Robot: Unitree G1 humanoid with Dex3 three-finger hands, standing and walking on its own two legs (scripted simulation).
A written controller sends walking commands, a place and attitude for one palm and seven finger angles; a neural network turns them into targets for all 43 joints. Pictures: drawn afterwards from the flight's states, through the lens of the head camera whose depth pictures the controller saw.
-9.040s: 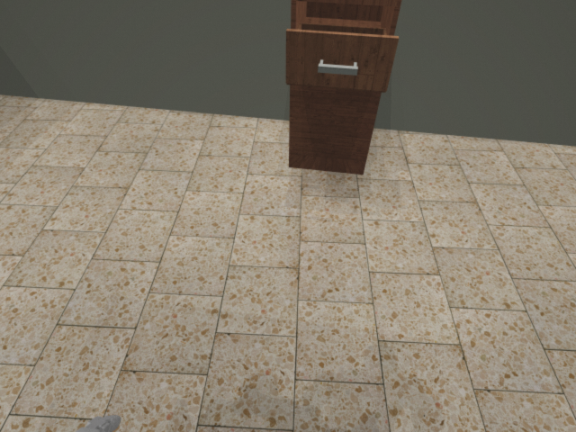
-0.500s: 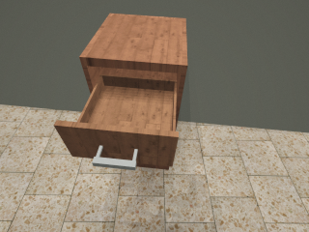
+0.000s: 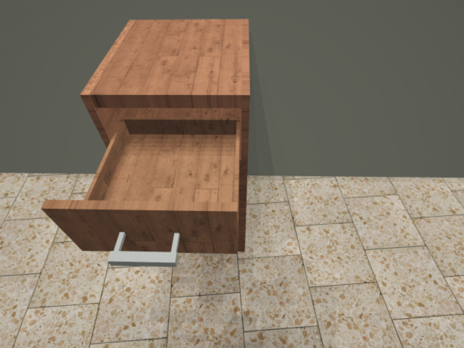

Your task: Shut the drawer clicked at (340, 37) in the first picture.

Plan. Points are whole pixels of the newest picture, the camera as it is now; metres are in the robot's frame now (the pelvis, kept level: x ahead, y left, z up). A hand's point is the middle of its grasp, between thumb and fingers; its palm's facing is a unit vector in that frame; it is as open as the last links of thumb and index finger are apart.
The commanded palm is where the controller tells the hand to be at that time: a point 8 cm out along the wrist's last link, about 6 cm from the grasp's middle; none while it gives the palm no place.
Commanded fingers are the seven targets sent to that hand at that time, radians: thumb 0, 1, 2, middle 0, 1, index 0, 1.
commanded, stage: come to a stop and stand still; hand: left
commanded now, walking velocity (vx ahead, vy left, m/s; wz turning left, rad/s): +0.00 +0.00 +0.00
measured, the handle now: (146, 248) +0.31 +0.19 -0.05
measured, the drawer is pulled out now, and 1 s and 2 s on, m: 0.30 0.30 0.30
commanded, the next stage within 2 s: look again from close up in 0.20 s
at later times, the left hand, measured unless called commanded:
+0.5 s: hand out of the picture -0.03 +0.17 -0.18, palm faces +0.00 -0.98 -0.18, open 7.4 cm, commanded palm none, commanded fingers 0.00 0.90 0.90 -0.20 -0.30 -0.20 -0.30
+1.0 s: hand out of the picture +0.07 +0.25 -0.13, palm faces +0.16 -0.97 -0.21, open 7.3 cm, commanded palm +0.07 +0.28 -0.07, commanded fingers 0.00 0.90 0.90 -0.32 -0.43 -0.32 -0.43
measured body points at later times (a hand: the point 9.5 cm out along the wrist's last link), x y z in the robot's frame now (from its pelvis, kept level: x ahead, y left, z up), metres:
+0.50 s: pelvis -0.02 +0.02 -0.01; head +0.00 +0.01 +0.44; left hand -0.03 +0.23 -0.17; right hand +0.00 -0.21 -0.17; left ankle -0.04 +0.12 -0.75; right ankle -0.04 -0.07 -0.74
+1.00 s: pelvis -0.02 +0.06 -0.01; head +0.00 +0.07 +0.44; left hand +0.06 +0.30 -0.11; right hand +0.00 -0.17 -0.15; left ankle -0.03 +0.12 -0.74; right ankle -0.04 -0.07 -0.74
